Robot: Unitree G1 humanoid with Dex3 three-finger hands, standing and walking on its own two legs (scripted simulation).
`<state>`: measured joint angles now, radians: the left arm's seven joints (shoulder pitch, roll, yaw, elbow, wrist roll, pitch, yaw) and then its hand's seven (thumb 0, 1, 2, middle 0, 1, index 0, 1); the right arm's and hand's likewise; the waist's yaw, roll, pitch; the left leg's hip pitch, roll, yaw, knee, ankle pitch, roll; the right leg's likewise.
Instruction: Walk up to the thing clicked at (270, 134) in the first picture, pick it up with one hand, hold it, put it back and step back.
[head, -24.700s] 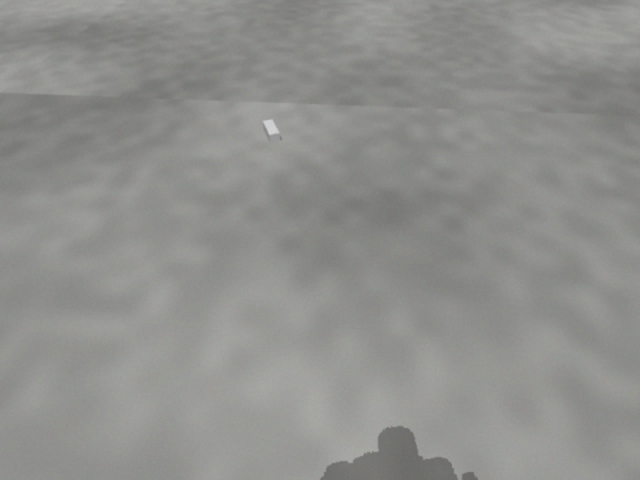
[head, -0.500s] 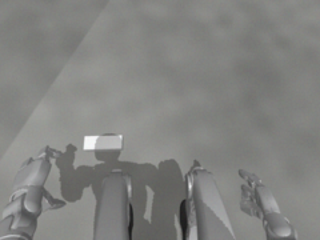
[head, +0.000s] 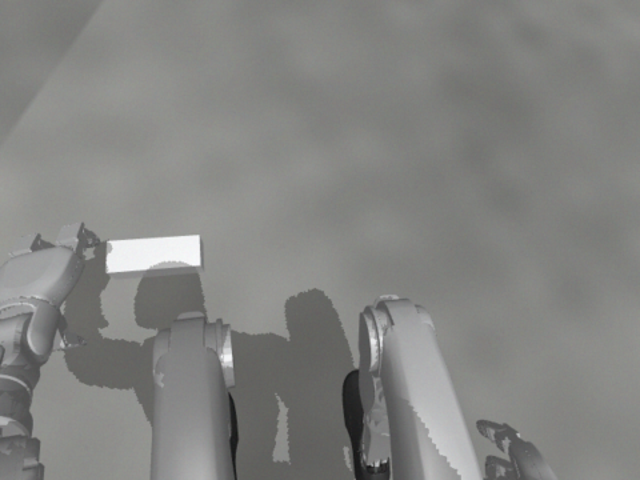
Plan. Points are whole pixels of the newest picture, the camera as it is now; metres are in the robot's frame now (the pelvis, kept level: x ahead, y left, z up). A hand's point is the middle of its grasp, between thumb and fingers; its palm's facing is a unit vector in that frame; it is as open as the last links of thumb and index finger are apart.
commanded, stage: rise first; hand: left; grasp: from above
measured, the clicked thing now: (157, 257) +0.48 +0.25 -0.35
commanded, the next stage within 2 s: none
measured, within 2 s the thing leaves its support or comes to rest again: neither
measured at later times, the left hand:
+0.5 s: hand (87, 284) +0.40 +0.31 -0.20, palm faces -0.48 -0.09 -0.88, open 14.2 cm
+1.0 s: hand (100, 277) +0.41 +0.30 -0.23, palm faces -0.46 -0.06 -0.89, open 14.1 cm
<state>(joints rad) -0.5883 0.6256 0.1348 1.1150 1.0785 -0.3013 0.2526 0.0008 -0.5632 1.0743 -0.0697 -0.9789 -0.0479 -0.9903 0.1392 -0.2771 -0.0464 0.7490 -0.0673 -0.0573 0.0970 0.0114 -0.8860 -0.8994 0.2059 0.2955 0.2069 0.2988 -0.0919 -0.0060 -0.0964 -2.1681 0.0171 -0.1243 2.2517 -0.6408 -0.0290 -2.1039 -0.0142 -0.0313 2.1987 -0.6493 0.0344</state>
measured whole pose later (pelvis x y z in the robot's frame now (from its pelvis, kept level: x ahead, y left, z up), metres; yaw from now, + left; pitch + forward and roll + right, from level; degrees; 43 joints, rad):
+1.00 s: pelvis +0.02 +0.00 -0.05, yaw -1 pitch +33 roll -6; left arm -0.77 0.68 0.15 1.38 1.32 -0.33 0.49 0.00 -0.51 0.99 -0.10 -0.98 -0.10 -0.97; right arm 0.07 -0.26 -0.04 0.81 -0.17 -0.04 0.14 0.01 -0.91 -0.90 0.21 0.30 0.21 0.30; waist -0.15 -0.03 -0.07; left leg -2.31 0.01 -0.15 2.42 -0.69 -0.04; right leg -2.25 0.00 -0.03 2.37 -0.70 0.04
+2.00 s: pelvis +0.02 +0.00 -0.06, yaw -2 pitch +33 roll -7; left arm -0.86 0.71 0.13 1.46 1.33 -0.29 0.49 0.00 -0.58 1.06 -0.10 -0.98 -0.07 -1.00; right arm 0.09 -0.26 0.01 0.81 -0.19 -0.06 0.15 0.01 -0.91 -0.91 0.21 0.30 0.21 0.30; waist -0.20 -0.03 -0.05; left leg -2.34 0.00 -0.16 2.45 -0.70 -0.04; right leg -2.26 0.00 -0.04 2.38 -0.70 0.05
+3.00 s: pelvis +0.01 +0.00 -0.06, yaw -2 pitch +32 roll -7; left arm -0.96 0.68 0.03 1.57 1.35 -0.28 0.53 0.00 -0.54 1.03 -0.10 -1.04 -0.09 -1.04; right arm 0.10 -0.27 0.05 0.80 -0.20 -0.10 0.16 0.01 -0.91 -0.90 0.21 0.30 0.21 0.30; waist -0.25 -0.04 -0.05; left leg -2.34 0.00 -0.17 2.44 -0.67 -0.04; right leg -2.27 0.00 -0.05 2.37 -0.67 0.05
